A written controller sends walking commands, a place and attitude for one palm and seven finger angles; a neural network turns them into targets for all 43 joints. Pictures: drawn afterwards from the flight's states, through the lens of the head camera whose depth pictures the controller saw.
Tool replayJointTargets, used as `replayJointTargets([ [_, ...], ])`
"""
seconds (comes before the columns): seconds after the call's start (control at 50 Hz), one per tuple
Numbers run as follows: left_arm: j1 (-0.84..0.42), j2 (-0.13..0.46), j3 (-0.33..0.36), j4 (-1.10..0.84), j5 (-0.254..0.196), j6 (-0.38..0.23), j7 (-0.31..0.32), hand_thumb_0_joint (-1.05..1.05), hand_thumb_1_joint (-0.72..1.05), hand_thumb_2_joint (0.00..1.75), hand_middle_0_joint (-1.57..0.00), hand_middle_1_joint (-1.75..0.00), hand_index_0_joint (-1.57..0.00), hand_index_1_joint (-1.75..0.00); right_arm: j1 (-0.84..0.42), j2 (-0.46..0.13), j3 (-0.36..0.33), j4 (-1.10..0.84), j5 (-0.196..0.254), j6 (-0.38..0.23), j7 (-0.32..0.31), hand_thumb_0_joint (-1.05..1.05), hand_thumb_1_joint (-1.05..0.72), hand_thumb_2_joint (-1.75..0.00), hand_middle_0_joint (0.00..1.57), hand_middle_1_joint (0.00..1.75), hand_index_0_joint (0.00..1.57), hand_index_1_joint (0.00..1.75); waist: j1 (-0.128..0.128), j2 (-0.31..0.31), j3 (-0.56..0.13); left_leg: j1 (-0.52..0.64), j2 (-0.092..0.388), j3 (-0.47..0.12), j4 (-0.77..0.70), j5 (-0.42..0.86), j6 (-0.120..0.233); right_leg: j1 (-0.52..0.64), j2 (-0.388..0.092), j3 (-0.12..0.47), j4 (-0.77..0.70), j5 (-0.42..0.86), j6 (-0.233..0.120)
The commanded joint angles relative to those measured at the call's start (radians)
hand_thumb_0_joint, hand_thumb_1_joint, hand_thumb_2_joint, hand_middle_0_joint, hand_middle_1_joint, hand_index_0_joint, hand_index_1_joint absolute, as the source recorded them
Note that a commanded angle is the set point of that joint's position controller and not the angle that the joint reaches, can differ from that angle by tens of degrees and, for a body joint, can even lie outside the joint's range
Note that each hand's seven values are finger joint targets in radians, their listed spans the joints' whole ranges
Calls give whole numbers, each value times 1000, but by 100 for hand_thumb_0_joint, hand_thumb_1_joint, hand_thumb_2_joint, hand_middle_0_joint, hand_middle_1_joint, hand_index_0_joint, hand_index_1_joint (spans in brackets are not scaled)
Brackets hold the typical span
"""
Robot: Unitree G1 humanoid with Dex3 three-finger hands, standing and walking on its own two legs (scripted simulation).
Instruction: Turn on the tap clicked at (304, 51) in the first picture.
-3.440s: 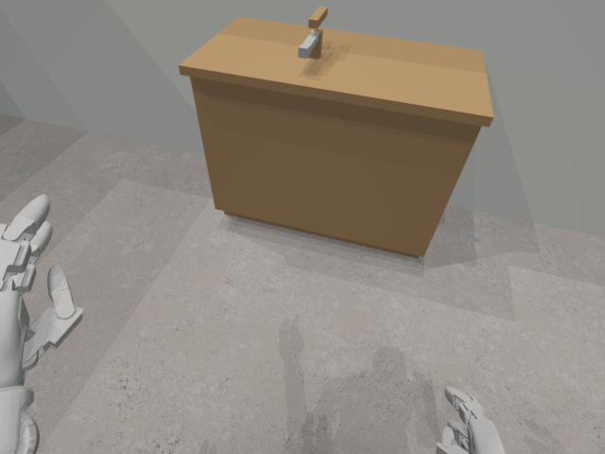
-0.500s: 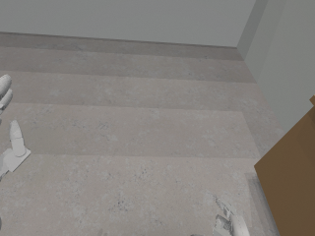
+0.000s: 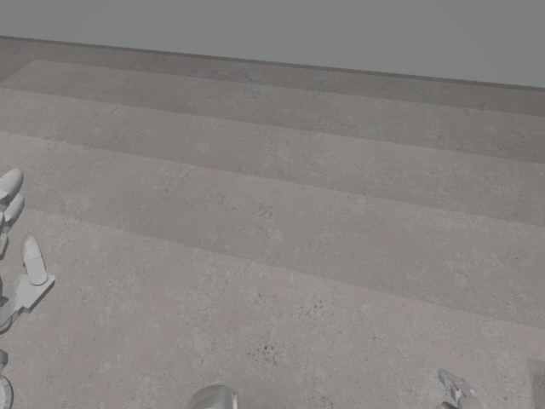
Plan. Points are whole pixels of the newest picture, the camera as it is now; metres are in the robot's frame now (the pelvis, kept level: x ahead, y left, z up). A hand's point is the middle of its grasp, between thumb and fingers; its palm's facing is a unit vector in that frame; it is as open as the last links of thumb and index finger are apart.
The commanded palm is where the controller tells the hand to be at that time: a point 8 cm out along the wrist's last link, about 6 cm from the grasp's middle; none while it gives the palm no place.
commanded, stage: walk to a spot facing it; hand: left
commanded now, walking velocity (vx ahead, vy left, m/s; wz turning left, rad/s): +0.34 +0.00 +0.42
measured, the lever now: out of the picture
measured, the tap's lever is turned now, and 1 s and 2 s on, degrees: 0 0 0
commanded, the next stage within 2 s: turn to face it in 0.40 s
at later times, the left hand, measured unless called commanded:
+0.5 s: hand (38, 214) +0.29 +0.28 +0.19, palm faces +0.58 -0.68 -0.45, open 7.4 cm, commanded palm +0.25 +0.30 +0.17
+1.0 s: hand (131, 146) +0.44 +0.23 +0.16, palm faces +0.33 -0.83 -0.44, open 7.4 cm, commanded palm +0.39 +0.26 +0.17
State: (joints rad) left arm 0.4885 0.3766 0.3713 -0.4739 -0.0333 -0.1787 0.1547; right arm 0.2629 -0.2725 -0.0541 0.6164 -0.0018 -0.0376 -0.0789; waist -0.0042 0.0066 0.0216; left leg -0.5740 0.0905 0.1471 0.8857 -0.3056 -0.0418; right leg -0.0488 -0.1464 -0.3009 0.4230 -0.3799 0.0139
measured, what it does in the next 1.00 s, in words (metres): walks ahead: left foot, then right foot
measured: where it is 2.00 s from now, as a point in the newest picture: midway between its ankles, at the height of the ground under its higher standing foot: outside the picture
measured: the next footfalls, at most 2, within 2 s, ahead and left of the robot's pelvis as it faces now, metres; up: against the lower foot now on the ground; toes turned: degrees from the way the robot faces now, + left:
left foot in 0.12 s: +0.14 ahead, +0.14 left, +0.00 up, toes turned +13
right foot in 0.54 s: +0.23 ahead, -0.09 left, +0.00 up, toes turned -2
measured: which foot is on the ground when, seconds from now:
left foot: up 0.00-0.10, down 0.12-0.54, up 0.56-0.90, down 0.92-1.00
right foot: down 0.00-0.10, up 0.12-0.52, down 0.54-0.94, up 0.96-1.00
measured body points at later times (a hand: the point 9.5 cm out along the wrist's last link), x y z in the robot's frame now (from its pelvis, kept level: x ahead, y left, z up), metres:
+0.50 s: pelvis +0.13 +0.00 -0.01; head +0.14 -0.02 +0.44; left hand +0.25 +0.31 +0.21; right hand +0.33 -0.16 -0.11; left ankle +0.10 +0.13 -0.74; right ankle +0.18 -0.10 -0.72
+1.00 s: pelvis +0.20 +0.00 -0.01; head +0.23 +0.01 +0.44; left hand +0.42 +0.27 +0.19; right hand +0.35 -0.26 -0.09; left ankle +0.20 +0.11 -0.74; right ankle +0.18 -0.09 -0.72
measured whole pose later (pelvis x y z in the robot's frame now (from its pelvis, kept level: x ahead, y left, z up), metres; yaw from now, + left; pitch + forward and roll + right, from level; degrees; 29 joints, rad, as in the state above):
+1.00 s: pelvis +0.20 +0.00 -0.01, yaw -7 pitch +2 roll +1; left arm 0.48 0.41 0.41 -0.51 -0.03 -0.22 0.15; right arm 0.19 -0.22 -0.02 0.54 0.01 -0.01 -0.05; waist 0.01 -0.05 0.02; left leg -0.28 0.05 0.19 0.55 -0.30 0.01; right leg -0.39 0.03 0.01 0.79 -0.45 0.00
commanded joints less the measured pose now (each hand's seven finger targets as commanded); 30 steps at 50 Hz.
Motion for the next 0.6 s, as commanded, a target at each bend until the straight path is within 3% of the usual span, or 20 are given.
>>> replayJointTargets([
  [0.0, -68, 158, 109, -225, 2, -49, 44, 0, 90, 90, -20, -30, -20, -30, -110, -10, -5, -197, 3, -56, 4, 0, -90, -90, 20, 30, 20, 30, 45, -274, -69, 61, -72, 133, -206, -25, 37, 80, -198, 91, 26, 793, -98],
  [0.02, -98, 161, 99, -266, 3, -48, 49, 0, 90, 90, -20, -30, -20, -30, -110, -10, -9, -205, 5, -56, 4, 0, -90, -90, 20, 30, 20, 30, 35, -274, -110, 148, -105, 151, -259, -12, 47, 69, -199, 70, 125, 844, -90],
  [0.04, -112, 155, 82, -281, -1, -47, 50, 0, 90, 90, -20, -30, -20, -30, -101, -13, -11, -204, 6, -58, 0, 0, -90, -90, 20, 30, 20, 30, 1, -221, -159, 288, -148, 171, -340, 50, 54, 23, -180, 25, 281, 837, -60],
  [0.06, -150, 170, 86, -335, 1, -62, 52, 0, 90, 90, -20, -30, -20, -30, -94, -17, -12, -216, 6, -60, -5, 0, -90, -90, 20, 30, 20, 30, -31, -132, -231, 483, -145, 146, -398, 124, 74, -85, -147, 3, 490, 744, -26],
  [0.08, -164, 178, 96, -372, 6, -81, 54, 0, 90, 90, -20, -30, -20, -30, -98, -41, -18, -216, 5, -60, -5, 0, -90, -90, 20, 30, 20, 30, -44, 103, -288, 706, -12, -83, -413, 241, 143, -302, -69, 24, 762, 332, 13],
  [0.1, -171, 169, 92, -404, -1, -93, 57, 0, 90, 90, -20, -30, -20, -30, -112, -56, -11, -220, 1, -68, 3, 0, -90, -90, 20, 30, 20, 30, -17, 345, -307, 800, 281, -566, -457, 584, 296, -540, 72, 132, 990, -244, 38],
  [0.12, -220, 241, 115, -389, 26, -95, 61, 0, 90, 90, -20, -30, -20, -30, -112, -42, 7, -208, -1, -77, 18, 0, -90, -90, 20, 30, 20, 30, -28, 237, -263, 734, 344, -697, -496, 605, 352, -598, 86, 261, 1101, -261, 8],
  [0.14, -245, 252, 117, -285, 24, -98, 37, 0, 90, 90, -20, -30, -20, -30, -120, -61, -4, -187, 15, -82, 29, 0, -90, -90, 20, 30, 20, 30, -28, 91, -189, 604, 323, -647, -527, 452, 327, -623, 53, 298, 1087, -204, 6],
  [0.16, -208, 263, 153, -327, 20, -97, 30, 0, 90, 90, -20, -30, -20, -30, -143, -64, -12, -181, 19, -76, 28, 0, -90, -90, 20, 30, 20, 30, -4, 142, -197, 540, 309, -581, -531, 316, 325, -620, 7, 308, 1074, -152, 18],
  [0.18, -157, 273, 183, -372, 16, -95, 29, 0, 90, 90, -20, -30, -20, -30, -144, -51, -15, -175, 25, -73, 29, 0, -90, -90, 20, 30, 20, 30, 3, 176, -177, 477, 263, -485, -541, 231, 307, -614, -1, 300, 1041, -111, 21],
  [0.24, -31, 252, 214, -444, -7, -115, 16, 0, 90, 90, -20, -30, -20, -30, -146, -20, -3, -152, 25, -93, 36, 0, -90, -90, 20, 30, 20, 30, 23, 209, -154, 366, 195, -287, -573, 169, 245, -567, 2, 259, 839, -1, 30],
  [0.34, -27, 111, 113, -277, -16, -107, -2, 0, 90, 90, -20, -30, -20, -30, -116, -23, 6, -136, 19, -121, 36, 0, -90, -90, 20, 30, 20, 30, 2, 195, -119, 291, 187, -166, -628, 132, 199, -398, 47, 173, 479, 68, 42],
  [0.4, -91, 98, 81, -113, -2, -84, -2, 0, 90, 90, -20, -30, -20, -30, -112, -37, 4, -124, 14, -109, 12, 0, -90, -90, 20, 30, 20, 30, 13, 123, -92, 295, 203, -169, -605, 55, 195, -345, 81, 154, 354, 14, 42],
  [0.46, -205, 90, 28, -72, 16, -62, 2, 0, 90, 90, -20, -30, -20, -30, -133, -32, 17, -127, 17, -95, -4, 0, -90, -90, 20, 30, 20, 30, 20, 110, -80, 287, 157, -145, -467, -37, 156, -214, 120, 109, 128, 47, 37],
  [0.48, -234, 91, 14, -72, 24, -55, 5, 0, 90, 90, -20, -30, -20, -30, -132, -25, 24, -128, 19, -90, -5, 0, -90, -90, 20, 30, 20, 30, 19, 62, -93, 268, 119, -118, -351, -38, 133, -140, 110, 135, 33, 78, 23],
  [0.5, -274, 123, 17, -94, 37, -51, 7, 0, 90, 90, -20, -30, -20, -30, -132, -9, 30, -127, 19, -84, -4, 0, -90, -90, 20, 30, 20, 30, 16, -92, -123, 211, 60, -55, -121, -42, 105, -73, 1, 297, -43, 124, -32],
  [0.52, -294, 172, 29, -116, 43, -45, 11, 0, 90, 90, -20, -30, -20, -30, -154, 2, 35, -144, 16, -84, -6, 0, -90, -90, 20, 30, 20, 30, 17, -344, -126, -18, -65, -20, 139, -211, 52, 38, -198, 673, -104, 333, -143],
  [0.54, -324, 181, 30, -150, 36, -44, 14, 0, 90, 90, -20, -30, -20, -30, -198, -20, 38, -157, 11, -88, -6, 0, -90, -90, 20, 30, 20, 30, 29, -278, -97, -96, -74, -111, 277, -281, 31, 30, -287, 780, -119, 466, -198],
  [0.56, -377, 165, 12, -233, 28, -64, 11, 0, 90, 90, -20, -30, -20, -30, -170, -38, 20, -143, 12, -102, 6, 0, -90, -90, 20, 30, 20, 30, 7, -235, -109, -53, -44, -167, 308, -218, 17, -7, -264, 756, -127, 437, -201],
  [0.58, -335, 196, 51, -257, 28, -80, 17, 0, 90, 90, -20, -30, -20, -30, -175, -40, 21, -141, 9, -103, 11, 0, -90, -90, 20, 30, 20, 30, 13, -172, -85, -43, -16, -167, 302, -173, 5, -41, -238, 719, -105, 481, -216],
])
